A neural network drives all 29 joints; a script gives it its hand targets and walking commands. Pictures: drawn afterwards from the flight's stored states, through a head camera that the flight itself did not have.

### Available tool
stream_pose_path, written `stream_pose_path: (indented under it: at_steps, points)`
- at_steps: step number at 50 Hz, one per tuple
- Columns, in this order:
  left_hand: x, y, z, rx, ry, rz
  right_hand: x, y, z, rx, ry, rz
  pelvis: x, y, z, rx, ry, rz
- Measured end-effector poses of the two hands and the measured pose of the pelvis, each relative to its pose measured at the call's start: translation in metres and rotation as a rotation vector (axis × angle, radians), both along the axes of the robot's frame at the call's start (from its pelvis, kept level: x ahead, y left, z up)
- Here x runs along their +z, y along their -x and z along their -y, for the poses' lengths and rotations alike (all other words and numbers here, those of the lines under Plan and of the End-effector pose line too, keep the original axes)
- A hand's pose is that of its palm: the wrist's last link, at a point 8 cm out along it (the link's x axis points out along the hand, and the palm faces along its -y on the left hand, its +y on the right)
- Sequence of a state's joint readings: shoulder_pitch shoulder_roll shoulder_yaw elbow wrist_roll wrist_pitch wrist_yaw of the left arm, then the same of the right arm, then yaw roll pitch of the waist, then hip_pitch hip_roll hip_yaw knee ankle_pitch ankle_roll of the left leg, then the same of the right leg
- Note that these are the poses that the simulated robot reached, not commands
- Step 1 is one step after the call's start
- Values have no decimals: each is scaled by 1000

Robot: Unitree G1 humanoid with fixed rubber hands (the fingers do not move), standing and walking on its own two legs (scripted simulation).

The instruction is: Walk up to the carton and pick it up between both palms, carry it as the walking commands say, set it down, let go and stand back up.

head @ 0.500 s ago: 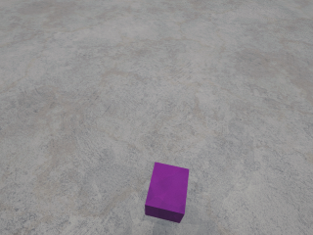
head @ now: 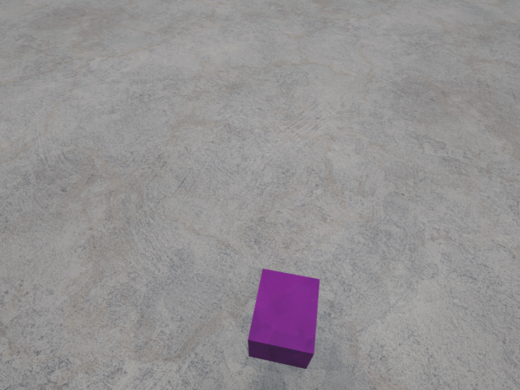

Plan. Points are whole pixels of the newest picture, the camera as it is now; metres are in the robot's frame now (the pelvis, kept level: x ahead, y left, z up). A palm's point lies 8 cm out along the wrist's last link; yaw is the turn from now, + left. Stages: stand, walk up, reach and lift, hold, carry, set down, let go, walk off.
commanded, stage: walk up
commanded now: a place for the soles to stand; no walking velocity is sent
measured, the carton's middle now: (284, 318) +0.46 -0.08 -0.67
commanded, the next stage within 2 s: none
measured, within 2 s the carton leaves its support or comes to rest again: neither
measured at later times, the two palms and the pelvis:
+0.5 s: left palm out of the picture +0.06 +0.24 -0.12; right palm out of the picture +0.03 -0.28 -0.13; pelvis +0.00 -0.01 +0.00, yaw -6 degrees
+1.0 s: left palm out of the picture +0.09 +0.24 -0.12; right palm out of the picture +0.01 -0.28 -0.13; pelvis +0.00 -0.01 +0.00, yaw -13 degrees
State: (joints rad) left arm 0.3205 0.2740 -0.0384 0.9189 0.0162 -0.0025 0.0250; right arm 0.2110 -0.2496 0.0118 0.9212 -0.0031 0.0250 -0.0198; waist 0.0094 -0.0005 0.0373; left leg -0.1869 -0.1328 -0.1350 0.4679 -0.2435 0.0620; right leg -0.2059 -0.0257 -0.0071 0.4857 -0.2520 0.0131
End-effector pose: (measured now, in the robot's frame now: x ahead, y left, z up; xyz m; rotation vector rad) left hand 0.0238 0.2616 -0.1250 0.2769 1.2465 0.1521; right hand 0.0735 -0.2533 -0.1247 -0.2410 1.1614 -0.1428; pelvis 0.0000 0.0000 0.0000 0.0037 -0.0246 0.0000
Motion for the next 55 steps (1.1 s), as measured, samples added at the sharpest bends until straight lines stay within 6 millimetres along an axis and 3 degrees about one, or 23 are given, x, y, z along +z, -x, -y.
stream_pose_path:
  at_steps: [9,20,34,55]
  points:
    - [4,-9,7,-18,-3,10,-3,5,5,-12,-10,-13,2,0,6,-34,1,0]
    - [3,-26,16,-59,0,21,-4,30,20,-70,11,-56,2,2,11,-80,-4,-1]
    - [3,-42,20,-116,-7,24,-8,58,23,-141,7,-89,1,3,11,-142,-10,-5]
    - [6,-81,20,-226,-33,81,-10,67,34,-225,25,-39,-6,5,6,-244,-27,-7]
